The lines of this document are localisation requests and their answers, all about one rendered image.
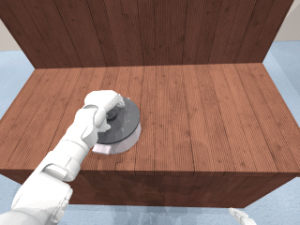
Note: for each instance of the right robot hand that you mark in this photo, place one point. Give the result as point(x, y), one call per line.
point(241, 217)

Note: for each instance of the robot left upper arm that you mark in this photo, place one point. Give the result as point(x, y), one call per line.
point(43, 203)

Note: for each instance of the knob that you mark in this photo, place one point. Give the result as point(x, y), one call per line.
point(112, 114)

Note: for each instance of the left robot hand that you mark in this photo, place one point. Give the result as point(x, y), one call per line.
point(107, 99)

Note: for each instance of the lid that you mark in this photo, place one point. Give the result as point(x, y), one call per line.
point(126, 122)

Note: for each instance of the pot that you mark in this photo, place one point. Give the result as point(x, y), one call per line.
point(119, 147)

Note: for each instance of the table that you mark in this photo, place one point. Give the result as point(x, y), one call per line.
point(215, 131)

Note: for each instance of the left robot forearm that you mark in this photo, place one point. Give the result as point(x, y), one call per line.
point(64, 161)

